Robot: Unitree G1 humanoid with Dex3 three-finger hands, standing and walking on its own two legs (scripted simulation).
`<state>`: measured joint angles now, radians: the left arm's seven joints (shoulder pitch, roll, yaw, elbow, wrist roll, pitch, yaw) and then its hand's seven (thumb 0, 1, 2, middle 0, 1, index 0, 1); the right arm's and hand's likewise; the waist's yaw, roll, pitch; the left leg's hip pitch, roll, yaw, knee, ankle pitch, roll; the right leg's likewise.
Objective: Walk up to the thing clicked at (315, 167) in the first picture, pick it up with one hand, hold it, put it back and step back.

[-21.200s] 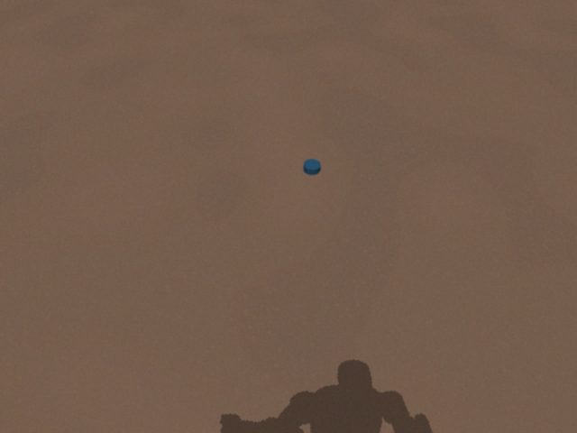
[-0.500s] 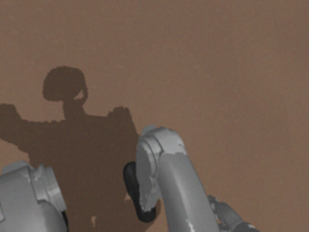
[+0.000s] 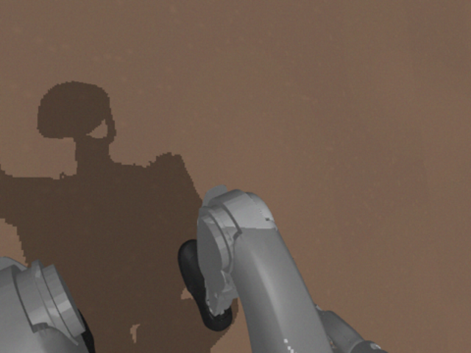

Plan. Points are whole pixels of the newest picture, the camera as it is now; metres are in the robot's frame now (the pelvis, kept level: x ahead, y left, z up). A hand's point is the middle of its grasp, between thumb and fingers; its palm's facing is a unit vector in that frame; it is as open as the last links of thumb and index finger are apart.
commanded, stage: rest palm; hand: left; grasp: from above
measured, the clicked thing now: out of the picture +0.45 +0.38 -0.28
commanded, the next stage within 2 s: close in 1.10 s
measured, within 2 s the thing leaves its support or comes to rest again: neither
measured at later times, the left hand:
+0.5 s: hand out of the picture +0.44 +0.37 -0.25, palm faces -0.44 -0.17 -0.88, open 14.1 cm
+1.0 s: hand out of the picture +0.44 +0.37 -0.25, palm faces -0.42 -0.17 -0.89, open 13.9 cm
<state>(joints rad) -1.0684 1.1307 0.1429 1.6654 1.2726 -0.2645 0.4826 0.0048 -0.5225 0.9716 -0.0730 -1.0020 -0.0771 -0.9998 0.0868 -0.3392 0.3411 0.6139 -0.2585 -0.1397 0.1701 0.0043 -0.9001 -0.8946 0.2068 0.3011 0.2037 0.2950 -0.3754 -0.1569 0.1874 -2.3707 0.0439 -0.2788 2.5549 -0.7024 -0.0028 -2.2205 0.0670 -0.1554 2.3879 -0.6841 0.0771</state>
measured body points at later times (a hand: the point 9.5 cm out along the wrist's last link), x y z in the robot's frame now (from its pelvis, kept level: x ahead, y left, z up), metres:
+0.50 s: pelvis +0.00 +0.00 +0.00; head +0.27 +0.15 +0.32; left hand +0.45 +0.38 -0.20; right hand +0.08 -0.25 -0.05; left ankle +0.06 +0.13 -0.27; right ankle +0.11 -0.12 -0.27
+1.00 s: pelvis +0.00 +0.00 +0.00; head +0.28 +0.15 +0.32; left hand +0.46 +0.37 -0.20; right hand +0.07 -0.25 -0.05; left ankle +0.06 +0.13 -0.27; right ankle +0.11 -0.12 -0.27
